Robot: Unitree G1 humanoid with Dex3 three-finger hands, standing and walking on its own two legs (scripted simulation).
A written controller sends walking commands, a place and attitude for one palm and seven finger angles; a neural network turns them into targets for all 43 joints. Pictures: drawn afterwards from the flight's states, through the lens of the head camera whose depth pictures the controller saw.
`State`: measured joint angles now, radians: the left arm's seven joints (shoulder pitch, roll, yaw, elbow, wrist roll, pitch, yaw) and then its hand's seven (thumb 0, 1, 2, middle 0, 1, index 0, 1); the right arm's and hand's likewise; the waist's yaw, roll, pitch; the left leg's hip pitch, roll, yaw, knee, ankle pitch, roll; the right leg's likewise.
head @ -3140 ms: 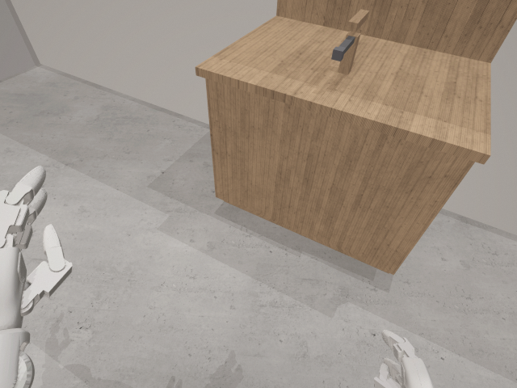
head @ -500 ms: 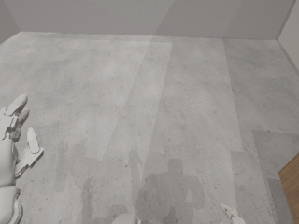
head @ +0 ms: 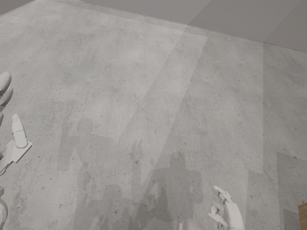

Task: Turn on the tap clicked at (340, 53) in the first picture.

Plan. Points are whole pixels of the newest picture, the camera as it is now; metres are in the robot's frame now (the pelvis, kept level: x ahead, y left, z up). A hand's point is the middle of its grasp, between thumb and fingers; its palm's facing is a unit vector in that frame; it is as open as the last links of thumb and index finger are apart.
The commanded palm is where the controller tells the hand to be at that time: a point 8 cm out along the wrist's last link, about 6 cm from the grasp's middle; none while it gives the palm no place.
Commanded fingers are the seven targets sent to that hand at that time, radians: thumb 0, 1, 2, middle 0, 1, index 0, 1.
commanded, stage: walk to a spot facing it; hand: left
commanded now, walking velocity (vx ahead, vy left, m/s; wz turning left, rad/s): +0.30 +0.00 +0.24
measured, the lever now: out of the picture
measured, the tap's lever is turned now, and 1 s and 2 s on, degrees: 0 0 0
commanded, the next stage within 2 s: turn to face it in 0.24 s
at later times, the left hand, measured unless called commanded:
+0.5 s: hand (23, 114) +0.28 +0.27 +0.19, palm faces +0.56 -0.72 -0.41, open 7.4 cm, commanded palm +0.23 +0.30 +0.19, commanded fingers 0.00 0.90 0.90 -0.20 -0.30 -0.20 -0.30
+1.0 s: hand (84, 90) +0.37 +0.18 +0.18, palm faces +0.29 -0.84 -0.47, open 7.4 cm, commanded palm +0.32 +0.23 +0.19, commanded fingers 0.00 0.90 0.90 -0.20 -0.30 -0.20 -0.30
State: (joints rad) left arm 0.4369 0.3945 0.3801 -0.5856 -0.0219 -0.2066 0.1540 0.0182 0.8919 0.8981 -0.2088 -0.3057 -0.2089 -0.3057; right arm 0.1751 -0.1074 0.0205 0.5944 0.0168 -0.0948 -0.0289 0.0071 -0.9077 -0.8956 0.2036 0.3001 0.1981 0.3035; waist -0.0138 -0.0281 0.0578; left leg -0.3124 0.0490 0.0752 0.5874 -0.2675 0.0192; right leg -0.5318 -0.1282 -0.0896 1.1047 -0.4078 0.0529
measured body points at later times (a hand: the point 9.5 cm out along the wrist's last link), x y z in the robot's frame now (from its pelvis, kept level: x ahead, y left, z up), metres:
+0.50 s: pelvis +0.11 +0.00 -0.01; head +0.14 +0.02 +0.44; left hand +0.25 +0.31 +0.21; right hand +0.33 -0.24 -0.07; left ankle +0.14 +0.13 -0.73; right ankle +0.08 -0.14 -0.71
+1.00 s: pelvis +0.13 -0.03 +0.00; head +0.17 -0.05 +0.45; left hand +0.35 +0.23 +0.20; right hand +0.28 -0.29 -0.10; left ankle +0.12 +0.12 -0.67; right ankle +0.18 -0.10 -0.73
